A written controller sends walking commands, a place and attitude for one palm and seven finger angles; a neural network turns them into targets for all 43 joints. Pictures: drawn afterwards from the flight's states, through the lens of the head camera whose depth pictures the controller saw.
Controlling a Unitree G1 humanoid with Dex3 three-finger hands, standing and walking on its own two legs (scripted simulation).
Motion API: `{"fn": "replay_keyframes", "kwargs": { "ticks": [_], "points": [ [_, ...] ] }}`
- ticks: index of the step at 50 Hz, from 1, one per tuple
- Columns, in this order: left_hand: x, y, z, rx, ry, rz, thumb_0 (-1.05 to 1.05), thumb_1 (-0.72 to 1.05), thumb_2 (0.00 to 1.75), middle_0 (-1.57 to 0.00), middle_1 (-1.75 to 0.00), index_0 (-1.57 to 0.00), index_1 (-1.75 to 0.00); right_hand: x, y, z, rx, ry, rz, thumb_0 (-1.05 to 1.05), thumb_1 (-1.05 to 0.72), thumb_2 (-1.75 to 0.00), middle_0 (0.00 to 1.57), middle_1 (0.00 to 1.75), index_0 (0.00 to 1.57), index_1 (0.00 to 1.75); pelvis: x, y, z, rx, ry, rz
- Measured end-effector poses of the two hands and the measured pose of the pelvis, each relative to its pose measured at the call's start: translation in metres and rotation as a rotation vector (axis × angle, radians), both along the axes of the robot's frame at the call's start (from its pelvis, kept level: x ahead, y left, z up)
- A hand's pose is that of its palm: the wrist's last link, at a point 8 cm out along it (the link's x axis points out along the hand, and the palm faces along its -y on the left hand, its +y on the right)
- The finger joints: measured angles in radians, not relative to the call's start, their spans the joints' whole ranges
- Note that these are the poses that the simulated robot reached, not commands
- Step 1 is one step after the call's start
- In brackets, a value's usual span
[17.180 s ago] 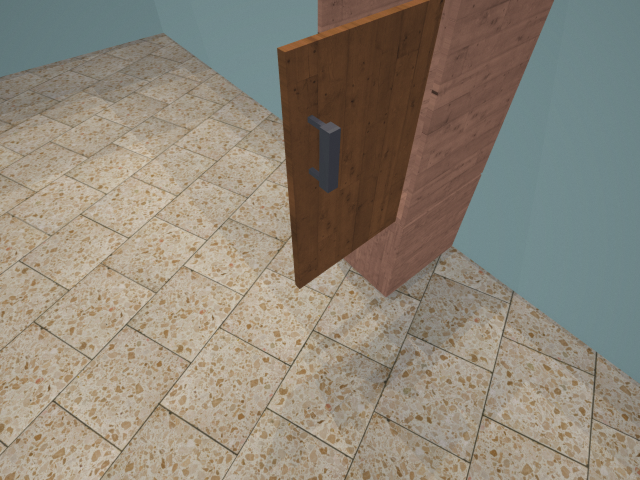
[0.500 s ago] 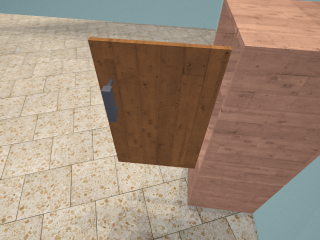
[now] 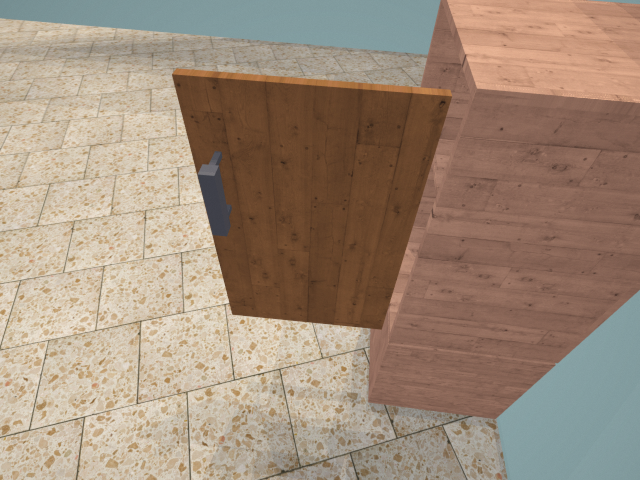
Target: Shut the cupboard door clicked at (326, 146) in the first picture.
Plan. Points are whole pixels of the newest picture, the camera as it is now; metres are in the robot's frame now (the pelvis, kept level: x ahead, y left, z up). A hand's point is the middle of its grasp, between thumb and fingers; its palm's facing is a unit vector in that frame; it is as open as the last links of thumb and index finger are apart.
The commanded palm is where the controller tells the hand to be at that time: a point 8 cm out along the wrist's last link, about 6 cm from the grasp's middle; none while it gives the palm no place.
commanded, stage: come to a stop and stand still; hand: left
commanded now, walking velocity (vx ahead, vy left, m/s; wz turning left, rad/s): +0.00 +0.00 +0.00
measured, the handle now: (219, 193) +0.51 +0.20 +0.07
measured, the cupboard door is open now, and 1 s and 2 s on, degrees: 91 91 91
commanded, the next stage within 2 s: look again from close up in 0.02 s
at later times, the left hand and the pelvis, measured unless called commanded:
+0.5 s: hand out of the picture -0.03 +0.15 -0.18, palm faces +0.03 -0.99 -0.16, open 7.4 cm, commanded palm none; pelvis -0.01 +0.00 +0.00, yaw +0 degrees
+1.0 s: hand out of the picture -0.03 +0.15 -0.18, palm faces +0.07 -0.99 -0.16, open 7.4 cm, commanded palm none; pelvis +0.01 +0.00 -0.01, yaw +0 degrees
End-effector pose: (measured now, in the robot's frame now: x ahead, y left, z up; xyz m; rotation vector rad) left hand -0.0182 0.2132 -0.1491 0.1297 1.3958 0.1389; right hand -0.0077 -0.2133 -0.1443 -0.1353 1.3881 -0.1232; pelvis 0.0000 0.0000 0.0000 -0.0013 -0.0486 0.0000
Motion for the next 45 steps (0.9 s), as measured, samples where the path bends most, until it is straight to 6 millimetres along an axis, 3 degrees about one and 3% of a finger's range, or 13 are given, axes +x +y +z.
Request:
{"fn": "replay_keyframes", "kwargs": {
  "ticks": [13, 45],
  "points": [
    [-0.021, -0.010, -0.001, -0.018, 0.032, 0.018, 0.00, 0.91, 0.90, -0.20, -0.30, -0.20, -0.30, -0.010, 0.003, 0.000, 0.007, 0.016, -0.006, 0.00, -0.91, -0.90, 0.20, 0.29, 0.20, 0.30, -0.005, -0.002, 0.001, 0.000, -0.001, 0.002],
    [-0.016, -0.010, -0.001, -0.013, 0.022, 0.022, 0.00, 0.91, 0.90, -0.20, -0.30, -0.20, -0.30, -0.021, 0.006, -0.004, 0.022, 0.043, -0.019, 0.00, -0.91, -0.90, 0.20, 0.29, 0.20, 0.30, -0.004, -0.003, -0.002, 0.004, 0.010, -0.002]
  ]
}}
